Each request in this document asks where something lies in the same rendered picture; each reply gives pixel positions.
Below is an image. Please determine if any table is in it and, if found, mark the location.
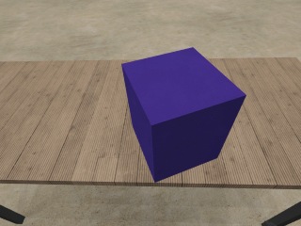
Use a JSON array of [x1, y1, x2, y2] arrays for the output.
[[0, 56, 301, 226]]

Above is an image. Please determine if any carton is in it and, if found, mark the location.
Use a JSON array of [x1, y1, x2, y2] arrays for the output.
[[121, 47, 246, 183]]

